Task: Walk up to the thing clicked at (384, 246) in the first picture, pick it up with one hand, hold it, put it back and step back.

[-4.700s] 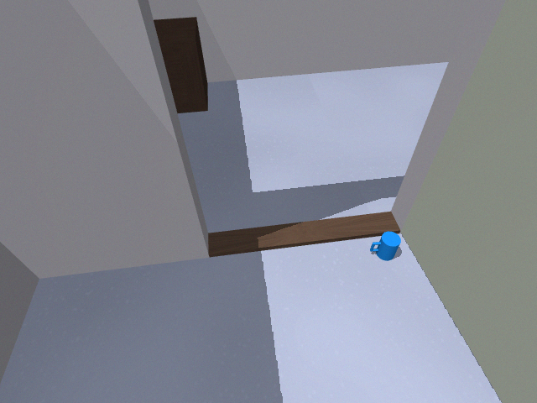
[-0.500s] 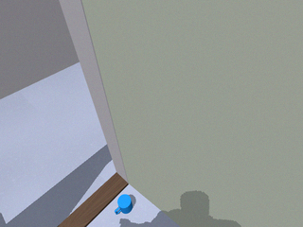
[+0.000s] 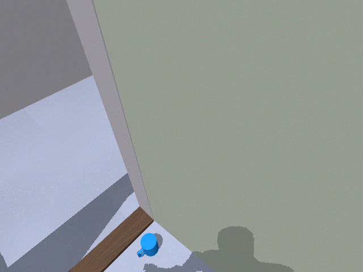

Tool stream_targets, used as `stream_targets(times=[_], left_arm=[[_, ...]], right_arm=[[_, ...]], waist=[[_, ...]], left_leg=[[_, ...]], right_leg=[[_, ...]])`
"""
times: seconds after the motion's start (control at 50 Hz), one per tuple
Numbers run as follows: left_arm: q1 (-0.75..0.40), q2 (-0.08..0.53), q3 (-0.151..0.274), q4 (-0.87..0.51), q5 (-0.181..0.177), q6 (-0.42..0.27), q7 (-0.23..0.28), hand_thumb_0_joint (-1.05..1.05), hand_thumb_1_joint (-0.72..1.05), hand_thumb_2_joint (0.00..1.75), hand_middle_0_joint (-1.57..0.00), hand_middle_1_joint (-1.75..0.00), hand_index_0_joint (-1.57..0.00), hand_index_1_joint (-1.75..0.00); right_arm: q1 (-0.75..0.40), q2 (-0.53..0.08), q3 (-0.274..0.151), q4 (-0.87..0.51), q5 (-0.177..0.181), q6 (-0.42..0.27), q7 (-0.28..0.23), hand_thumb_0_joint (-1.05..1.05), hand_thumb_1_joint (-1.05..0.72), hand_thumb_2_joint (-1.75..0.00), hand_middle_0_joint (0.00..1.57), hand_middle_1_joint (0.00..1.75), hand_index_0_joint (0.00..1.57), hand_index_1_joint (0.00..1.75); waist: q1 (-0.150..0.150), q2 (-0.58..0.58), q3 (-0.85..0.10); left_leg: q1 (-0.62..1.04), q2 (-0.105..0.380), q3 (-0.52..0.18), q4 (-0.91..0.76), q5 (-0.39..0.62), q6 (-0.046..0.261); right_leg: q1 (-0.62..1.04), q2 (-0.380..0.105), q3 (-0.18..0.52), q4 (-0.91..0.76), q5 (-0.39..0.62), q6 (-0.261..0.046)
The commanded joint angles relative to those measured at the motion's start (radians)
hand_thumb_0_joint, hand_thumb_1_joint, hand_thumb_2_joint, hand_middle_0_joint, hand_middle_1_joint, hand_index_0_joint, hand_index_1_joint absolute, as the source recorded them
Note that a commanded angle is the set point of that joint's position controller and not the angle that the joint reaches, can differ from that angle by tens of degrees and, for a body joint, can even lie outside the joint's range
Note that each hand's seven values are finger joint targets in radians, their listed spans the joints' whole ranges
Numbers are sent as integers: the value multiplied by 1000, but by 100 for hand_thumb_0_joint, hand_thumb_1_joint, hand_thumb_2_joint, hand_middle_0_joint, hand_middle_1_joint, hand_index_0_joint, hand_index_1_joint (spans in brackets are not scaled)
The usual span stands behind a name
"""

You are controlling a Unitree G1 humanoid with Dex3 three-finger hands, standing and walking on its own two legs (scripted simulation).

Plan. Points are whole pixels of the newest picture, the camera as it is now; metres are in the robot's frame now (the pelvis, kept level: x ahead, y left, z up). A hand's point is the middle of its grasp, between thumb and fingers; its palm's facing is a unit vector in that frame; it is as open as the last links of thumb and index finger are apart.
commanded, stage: stand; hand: left
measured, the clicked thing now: (147, 247) +0.41 +0.21 -0.73
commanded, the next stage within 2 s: none
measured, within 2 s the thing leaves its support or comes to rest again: neither
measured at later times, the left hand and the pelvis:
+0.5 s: hand out of the picture +0.08 +0.24 -0.15, palm faces -0.02 -0.94 -0.35, open 7.4 cm; pelvis +0.00 -0.01 +0.00, yaw +0 degrees
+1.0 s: hand out of the picture +0.08 +0.24 -0.15, palm faces -0.02 -0.94 -0.35, open 7.4 cm; pelvis +0.00 -0.01 +0.00, yaw -1 degrees
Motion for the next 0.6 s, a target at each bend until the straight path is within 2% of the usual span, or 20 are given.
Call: stream_targets(times=[0.0,0.14,0.3,0.38,0.44,0.5,0.58], left_arm=[[-35,218,31,-60,-3,-27,11,0,90,90,-20,-30,-20,-30],[-24,217,29,-60,0,-28,11,0,90,90,-20,-30,-20,-30],[-21,224,29,-65,-2,-30,12,0,90,90,-20,-30,-20,-30],[-20,224,29,-71,0,-29,12,0,90,90,-20,-30,-20,-30],[-17,219,27,-70,-3,-29,13,0,90,90,-20,-30,-20,-30],[-12,222,28,-69,-3,-27,12,0,90,90,-20,-30,-20,-30],[-12,228,30,-72,-1,-27,13,0,90,90,-20,-30,-20,-30]], right_arm=[[-45,-216,-34,-56,0,-29,-16,0,-90,-90,20,30,20,30],[-43,-216,-33,-56,0,-27,-16,0,-90,-90,20,30,20,30],[-40,-213,-31,-57,0,-28,-16,0,-90,-90,20,30,20,30],[-43,-217,-32,-60,0,-28,-18,0,-90,-90,20,30,20,30],[-38,-216,-29,-56,2,-27,-18,0,-90,-90,20,30,20,30],[-38,-215,-30,-57,1,-26,-18,0,-90,-90,20,30,20,30],[-31,-214,-29,-56,0,-26,-18,0,-90,-90,20,30,20,30]], waist=[[4,7,-89],[2,-2,-77],[1,-16,-81],[3,-10,-106],[4,-5,-92],[6,-15,-80],[5,-19,-84]], left_leg=[[4,117,-87,-49,174,28],[2,113,-80,-51,128,29],[18,118,-81,-44,156,26],[33,124,-76,-31,191,29],[20,122,-75,-37,185,29],[19,121,-77,-48,155,25],[21,122,-76,-48,161,26]], right_leg=[[23,-111,88,-59,132,-30],[12,-112,91,-73,104,-29],[7,-111,93,-73,126,-32],[27,-114,92,-62,177,-36],[32,-113,94,-67,183,-35],[13,-107,91,-72,130,-35],[19,-108,91,-69,145,-36]])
